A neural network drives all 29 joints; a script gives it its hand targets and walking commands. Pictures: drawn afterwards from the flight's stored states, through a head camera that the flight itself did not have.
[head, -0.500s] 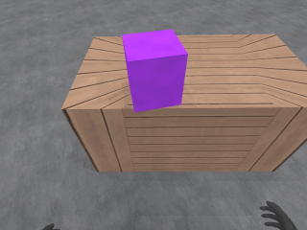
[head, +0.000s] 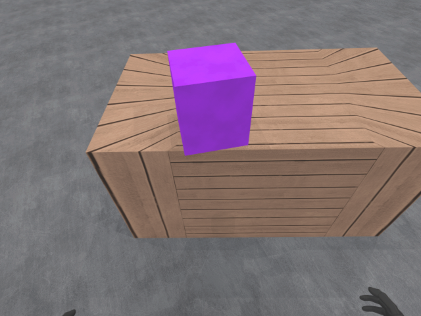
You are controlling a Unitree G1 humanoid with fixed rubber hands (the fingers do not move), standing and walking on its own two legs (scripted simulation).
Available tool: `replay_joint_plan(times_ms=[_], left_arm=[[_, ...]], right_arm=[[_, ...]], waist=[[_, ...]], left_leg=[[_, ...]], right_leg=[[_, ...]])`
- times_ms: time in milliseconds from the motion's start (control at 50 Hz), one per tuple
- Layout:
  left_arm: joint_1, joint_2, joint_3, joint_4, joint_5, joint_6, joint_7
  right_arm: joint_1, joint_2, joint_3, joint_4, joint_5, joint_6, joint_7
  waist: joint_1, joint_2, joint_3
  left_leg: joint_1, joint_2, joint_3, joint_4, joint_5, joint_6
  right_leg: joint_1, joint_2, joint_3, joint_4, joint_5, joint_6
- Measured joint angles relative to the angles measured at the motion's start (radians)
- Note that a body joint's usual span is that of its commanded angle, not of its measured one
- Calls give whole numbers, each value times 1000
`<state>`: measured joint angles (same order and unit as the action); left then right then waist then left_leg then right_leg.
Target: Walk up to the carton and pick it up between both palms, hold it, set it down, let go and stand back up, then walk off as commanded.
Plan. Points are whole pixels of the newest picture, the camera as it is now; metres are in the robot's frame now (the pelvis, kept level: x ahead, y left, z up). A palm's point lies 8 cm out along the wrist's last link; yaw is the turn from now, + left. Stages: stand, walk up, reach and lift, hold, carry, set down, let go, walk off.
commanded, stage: stand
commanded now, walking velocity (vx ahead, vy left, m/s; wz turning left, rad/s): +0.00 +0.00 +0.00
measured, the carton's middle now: (209, 100) +0.72 +0.04 +0.01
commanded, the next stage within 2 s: none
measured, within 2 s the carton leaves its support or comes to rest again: neither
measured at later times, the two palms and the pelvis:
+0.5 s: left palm out of the picture +0.08 +0.31 -0.09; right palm out of the picture +0.13 -0.32 -0.09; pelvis +0.00 +0.00 +0.00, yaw +0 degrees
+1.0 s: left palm out of the picture +0.09 +0.31 -0.09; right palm out of the picture +0.13 -0.32 -0.09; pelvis +0.00 -0.01 +0.00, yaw +0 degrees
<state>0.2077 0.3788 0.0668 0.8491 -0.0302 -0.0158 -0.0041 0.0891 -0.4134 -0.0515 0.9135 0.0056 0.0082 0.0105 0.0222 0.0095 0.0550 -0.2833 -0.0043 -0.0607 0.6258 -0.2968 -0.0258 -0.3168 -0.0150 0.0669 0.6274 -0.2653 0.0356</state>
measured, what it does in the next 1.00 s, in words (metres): stands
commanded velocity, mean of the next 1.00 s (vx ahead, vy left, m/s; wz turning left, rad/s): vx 0.00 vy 0.00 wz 0.00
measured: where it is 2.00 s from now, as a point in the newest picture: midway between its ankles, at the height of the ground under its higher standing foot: outside the picture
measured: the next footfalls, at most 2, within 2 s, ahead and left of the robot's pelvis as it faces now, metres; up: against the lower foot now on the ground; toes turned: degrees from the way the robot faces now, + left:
none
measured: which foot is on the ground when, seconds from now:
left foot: down 0.00-1.00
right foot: down 0.00-1.00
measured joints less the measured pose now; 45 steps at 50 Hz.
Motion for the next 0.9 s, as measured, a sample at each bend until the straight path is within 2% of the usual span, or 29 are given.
replay_joint_plan(times_ms=[900], left_arm=[[-3, -9, 0, 20, 0, -3, 4]], right_arm=[[-3, 0, 0, 32, 0, -6, 1]], waist=[[0, -1, -18]], left_leg=[[10, 1, 0, -35, 21, -7]], right_leg=[[0, -1, 0, -12, 9, -7]])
